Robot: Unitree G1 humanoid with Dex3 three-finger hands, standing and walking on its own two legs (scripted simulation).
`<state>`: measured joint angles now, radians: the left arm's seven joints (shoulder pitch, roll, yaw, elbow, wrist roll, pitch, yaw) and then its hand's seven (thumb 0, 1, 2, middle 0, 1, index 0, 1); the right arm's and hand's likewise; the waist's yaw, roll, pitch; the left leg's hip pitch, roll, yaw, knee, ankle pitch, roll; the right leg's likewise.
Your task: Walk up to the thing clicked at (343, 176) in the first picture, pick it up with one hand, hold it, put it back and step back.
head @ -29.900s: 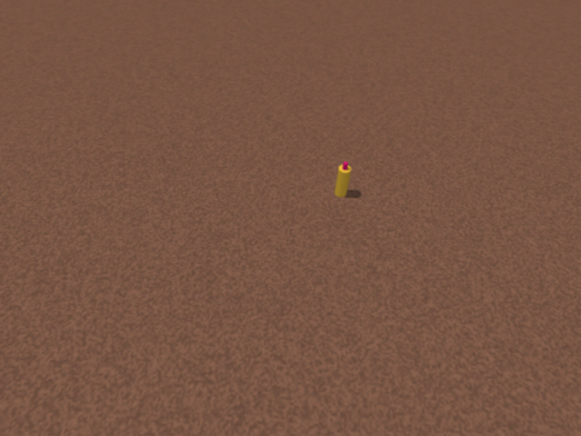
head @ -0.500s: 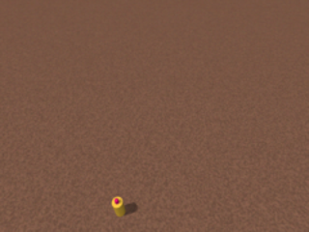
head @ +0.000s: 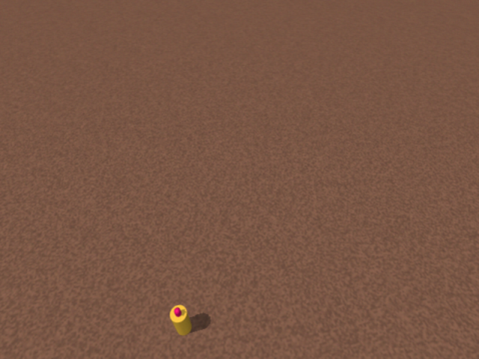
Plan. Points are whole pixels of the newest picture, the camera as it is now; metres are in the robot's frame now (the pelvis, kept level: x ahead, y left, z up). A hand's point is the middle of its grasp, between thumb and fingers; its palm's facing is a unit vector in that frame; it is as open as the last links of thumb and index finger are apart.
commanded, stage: stand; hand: left
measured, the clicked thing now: (180, 319) +0.40 +0.21 -0.68
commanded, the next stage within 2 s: step back in 0.92 s
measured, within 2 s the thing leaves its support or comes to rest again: neither
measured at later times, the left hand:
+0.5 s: hand out of the picture +0.09 +0.25 -0.16, palm faces -0.02 -0.94 -0.34, open 7.4 cm
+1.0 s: hand out of the picture +0.08 +0.26 -0.16, palm faces +0.00 -0.94 -0.35, open 7.4 cm
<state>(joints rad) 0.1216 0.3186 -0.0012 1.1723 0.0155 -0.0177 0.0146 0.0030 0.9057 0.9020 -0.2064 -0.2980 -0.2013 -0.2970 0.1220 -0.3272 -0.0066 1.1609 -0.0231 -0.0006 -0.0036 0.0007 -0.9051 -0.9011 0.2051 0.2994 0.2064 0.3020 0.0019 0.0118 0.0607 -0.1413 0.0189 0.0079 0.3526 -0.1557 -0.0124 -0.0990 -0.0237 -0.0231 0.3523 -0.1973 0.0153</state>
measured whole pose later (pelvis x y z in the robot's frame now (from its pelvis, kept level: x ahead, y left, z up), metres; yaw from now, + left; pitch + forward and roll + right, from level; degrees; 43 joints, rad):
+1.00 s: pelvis +0.00 +0.00 +0.00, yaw +0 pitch -2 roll +0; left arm 0.11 0.34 0.03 1.11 0.00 -0.01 0.01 0.00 0.91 0.90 -0.21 -0.30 -0.20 -0.30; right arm 0.09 -0.35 -0.02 1.12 -0.01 0.01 0.01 0.00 -0.90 -0.90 0.21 0.30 0.21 0.30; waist -0.01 0.00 0.09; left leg -0.18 0.02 0.02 0.39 -0.18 -0.01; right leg -0.14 -0.02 -0.01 0.39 -0.21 0.01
